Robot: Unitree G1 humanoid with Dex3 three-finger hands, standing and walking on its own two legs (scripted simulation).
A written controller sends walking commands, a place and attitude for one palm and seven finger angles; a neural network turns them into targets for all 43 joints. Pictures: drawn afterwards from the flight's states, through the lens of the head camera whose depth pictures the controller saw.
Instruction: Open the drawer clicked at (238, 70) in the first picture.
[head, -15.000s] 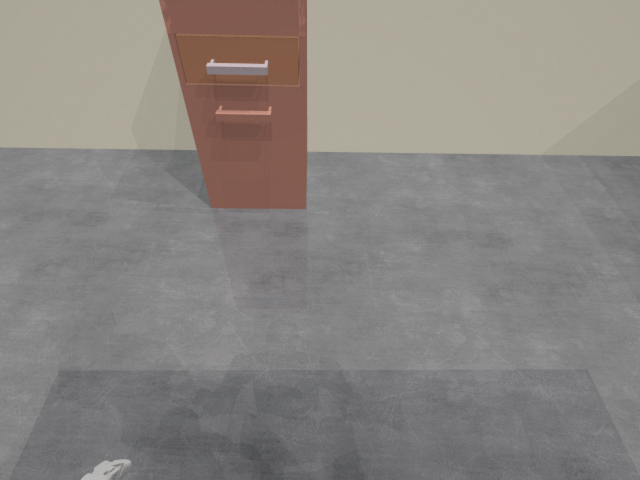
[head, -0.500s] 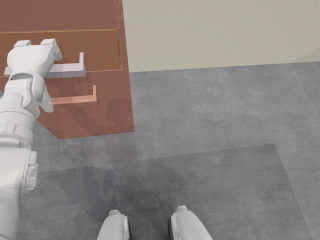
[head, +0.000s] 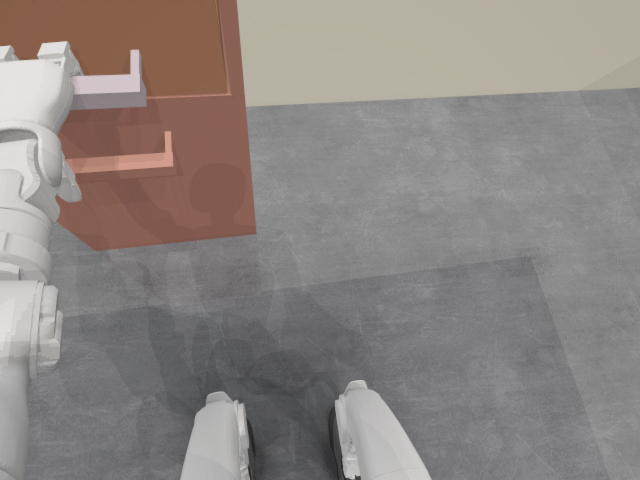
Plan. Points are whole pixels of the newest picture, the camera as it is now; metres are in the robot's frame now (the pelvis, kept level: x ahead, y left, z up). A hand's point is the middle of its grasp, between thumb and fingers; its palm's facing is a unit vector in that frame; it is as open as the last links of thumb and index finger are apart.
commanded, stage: lower the fingers behind the handle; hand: left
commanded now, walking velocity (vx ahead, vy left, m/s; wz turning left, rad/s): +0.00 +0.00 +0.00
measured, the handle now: (55, 77) +0.60 +0.26 +0.02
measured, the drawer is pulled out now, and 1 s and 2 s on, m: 0.00 0.00 0.06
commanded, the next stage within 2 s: close the thumb around the handle in 0.46 s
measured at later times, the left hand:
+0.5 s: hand (66, 131) +0.54 +0.25 +0.00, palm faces -0.04 -0.02 -1.00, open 13.8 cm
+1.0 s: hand (64, 129) +0.54 +0.25 +0.00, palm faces -0.04 -0.02 -1.00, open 8.6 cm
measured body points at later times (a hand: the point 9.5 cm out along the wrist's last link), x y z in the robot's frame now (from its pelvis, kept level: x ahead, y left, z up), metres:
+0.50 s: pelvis +0.00 +0.00 -0.01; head +0.18 +0.01 +0.41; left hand +0.54 +0.25 +0.05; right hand -0.02 -0.27 -0.12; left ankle +0.03 +0.11 -0.63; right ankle +0.02 -0.15 -0.63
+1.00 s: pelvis +0.00 +0.00 -0.01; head +0.18 +0.01 +0.40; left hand +0.54 +0.25 +0.05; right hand -0.02 -0.28 -0.12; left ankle +0.03 +0.11 -0.63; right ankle +0.02 -0.15 -0.63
